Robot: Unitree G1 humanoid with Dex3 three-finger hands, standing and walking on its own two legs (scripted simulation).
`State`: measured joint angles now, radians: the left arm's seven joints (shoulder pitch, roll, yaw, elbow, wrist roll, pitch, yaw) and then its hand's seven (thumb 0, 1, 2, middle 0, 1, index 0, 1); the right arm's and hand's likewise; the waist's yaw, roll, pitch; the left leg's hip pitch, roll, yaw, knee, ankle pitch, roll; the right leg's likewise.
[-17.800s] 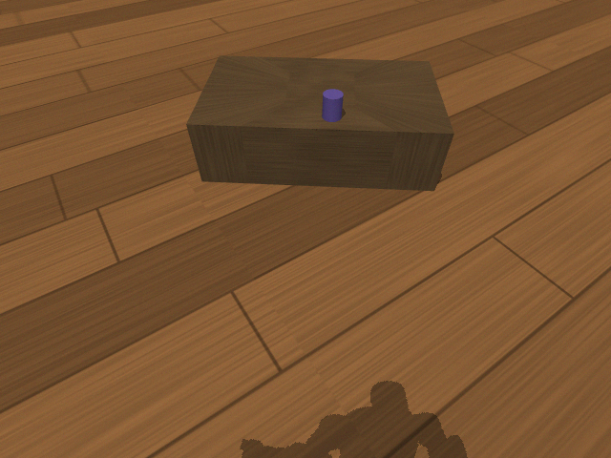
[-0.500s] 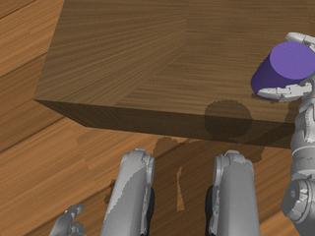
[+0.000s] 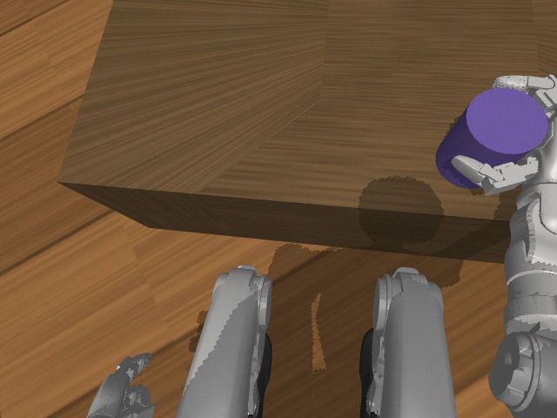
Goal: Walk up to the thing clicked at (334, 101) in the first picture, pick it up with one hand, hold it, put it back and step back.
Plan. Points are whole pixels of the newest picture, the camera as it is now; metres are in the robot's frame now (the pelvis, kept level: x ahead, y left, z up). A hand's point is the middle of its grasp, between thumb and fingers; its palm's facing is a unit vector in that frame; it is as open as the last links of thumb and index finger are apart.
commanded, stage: settle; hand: right
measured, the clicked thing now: (484, 142) +0.48 -0.24 -0.03
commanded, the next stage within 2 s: lift in 1.26 s
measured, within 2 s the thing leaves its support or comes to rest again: leaves its support in 0.18 s
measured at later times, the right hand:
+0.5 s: hand (531, 113) +0.47 -0.25 +0.05, palm faces +0.22 +0.97 -0.04, open 11.6 cm
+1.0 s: hand (550, 108) +0.46 -0.25 +0.07, palm faces +0.22 +0.98 -0.03, open 11.6 cm
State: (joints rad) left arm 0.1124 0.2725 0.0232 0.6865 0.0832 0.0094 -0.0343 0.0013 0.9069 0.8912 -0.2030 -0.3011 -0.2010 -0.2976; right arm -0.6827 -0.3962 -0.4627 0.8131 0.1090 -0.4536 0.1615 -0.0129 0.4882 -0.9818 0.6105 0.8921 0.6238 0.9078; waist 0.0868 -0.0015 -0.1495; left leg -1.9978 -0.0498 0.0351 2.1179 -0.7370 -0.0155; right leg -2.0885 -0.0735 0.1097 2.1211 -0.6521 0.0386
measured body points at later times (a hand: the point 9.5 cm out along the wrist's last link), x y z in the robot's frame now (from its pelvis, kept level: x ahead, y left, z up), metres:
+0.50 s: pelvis +0.01 +0.00 +0.06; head +0.21 -0.04 +0.46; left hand +0.14 +0.28 -0.06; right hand +0.45 -0.30 +0.06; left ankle +0.07 +0.12 -0.38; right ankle +0.09 -0.14 -0.38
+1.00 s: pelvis +0.02 -0.01 +0.09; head +0.22 -0.04 +0.50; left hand +0.16 +0.26 -0.03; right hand +0.44 -0.31 +0.08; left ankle +0.07 +0.12 -0.38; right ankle +0.09 -0.14 -0.38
